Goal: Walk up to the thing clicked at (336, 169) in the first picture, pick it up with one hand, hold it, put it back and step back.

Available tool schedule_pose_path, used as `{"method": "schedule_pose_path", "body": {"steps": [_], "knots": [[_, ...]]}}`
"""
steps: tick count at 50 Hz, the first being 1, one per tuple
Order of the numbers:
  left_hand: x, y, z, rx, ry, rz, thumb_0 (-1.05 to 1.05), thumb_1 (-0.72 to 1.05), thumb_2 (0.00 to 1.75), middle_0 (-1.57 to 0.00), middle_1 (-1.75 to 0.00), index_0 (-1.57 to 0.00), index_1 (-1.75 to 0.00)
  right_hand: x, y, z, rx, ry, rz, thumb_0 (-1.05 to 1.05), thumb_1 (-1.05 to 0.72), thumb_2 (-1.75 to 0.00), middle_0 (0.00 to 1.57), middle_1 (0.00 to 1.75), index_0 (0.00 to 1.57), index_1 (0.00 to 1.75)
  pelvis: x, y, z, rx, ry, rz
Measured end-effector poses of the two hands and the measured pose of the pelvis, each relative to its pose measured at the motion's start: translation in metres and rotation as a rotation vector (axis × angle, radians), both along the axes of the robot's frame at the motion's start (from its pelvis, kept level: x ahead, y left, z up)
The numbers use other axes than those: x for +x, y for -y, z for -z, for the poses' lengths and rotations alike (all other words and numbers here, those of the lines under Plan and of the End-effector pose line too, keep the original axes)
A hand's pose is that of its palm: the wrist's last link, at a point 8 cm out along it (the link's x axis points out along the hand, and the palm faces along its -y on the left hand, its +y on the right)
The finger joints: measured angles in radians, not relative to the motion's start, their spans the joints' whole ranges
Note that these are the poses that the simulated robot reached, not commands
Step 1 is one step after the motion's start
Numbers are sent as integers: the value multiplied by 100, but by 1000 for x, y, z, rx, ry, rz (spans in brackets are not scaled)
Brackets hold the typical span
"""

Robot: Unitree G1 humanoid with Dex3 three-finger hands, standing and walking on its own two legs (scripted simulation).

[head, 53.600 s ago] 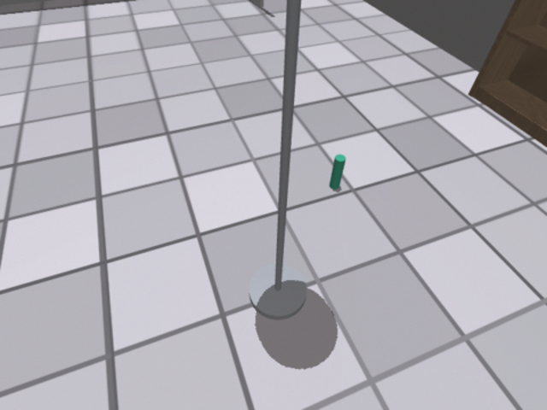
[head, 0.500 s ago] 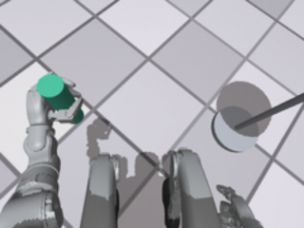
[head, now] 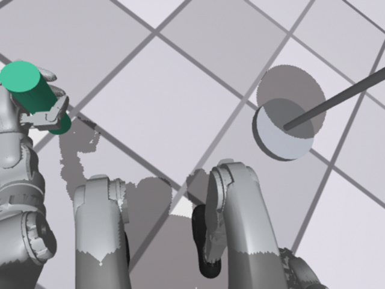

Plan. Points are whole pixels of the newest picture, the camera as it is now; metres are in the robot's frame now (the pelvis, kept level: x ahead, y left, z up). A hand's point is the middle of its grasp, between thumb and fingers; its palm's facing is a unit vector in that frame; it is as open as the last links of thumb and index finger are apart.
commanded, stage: crouch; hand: left
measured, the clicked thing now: (43, 104) +0.47 +0.24 -0.07
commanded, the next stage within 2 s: lower in 0.44 s
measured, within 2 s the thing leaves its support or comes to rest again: rests again in 1.94 s
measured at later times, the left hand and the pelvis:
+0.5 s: hand (56, 109) +0.48 +0.23 -0.11, palm faces +0.12 -0.99 -0.01, open 7.1 cm; pelvis +0.00 +0.01 -0.03, yaw -3 degrees
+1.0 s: hand (69, 117) +0.49 +0.22 -0.17, palm faces +0.14 -0.99 +0.00, open 7.1 cm; pelvis -0.01 +0.01 -0.05, yaw -6 degrees
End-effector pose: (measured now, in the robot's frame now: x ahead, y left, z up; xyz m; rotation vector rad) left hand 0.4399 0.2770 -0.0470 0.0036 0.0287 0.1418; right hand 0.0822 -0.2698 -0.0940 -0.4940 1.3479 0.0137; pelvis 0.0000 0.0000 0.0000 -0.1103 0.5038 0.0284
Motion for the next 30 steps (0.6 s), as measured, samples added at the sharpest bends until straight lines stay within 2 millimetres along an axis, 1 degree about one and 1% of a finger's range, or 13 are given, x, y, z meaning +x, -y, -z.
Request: {"method": "schedule_pose_path", "body": {"steps": [5,11,22,30], "knots": [[3,-2,18,-3,-2,-2,0,-5,113,-90,-107,-90,-108,-3,0,4,-17,-17,-21,0,-90,-91,21,30,20,30,-1,-2,10,-16,16,6],[6,-4,34,13,-9,15,0,-5,113,-90,-107,-90,-108,-2,0,7,-36,-33,-52,0,-90,-91,21,30,20,30,-1,-3,19,-31,32,12],[12,-3,59,4,-8,18,0,-6,113,-90,-107,-90,-108,1,2,9,-69,-56,-104,0,-90,-91,21,30,20,30,-1,-5,31,-57,65,24],[14,-2,72,7,-7,24,0,-6,113,-90,-107,-90,-108,2,-1,7,-85,-74,-132,0,-91,-91,21,30,20,30,-1,-8,35,-72,80,29]]}}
